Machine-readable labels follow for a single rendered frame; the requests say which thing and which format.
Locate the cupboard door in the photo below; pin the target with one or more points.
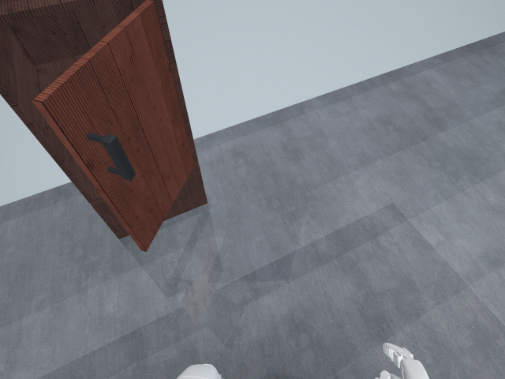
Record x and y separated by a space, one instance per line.
124 87

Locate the handle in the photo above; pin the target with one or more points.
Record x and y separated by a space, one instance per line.
117 154

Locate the right robot hand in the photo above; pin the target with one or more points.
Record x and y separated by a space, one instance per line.
403 359

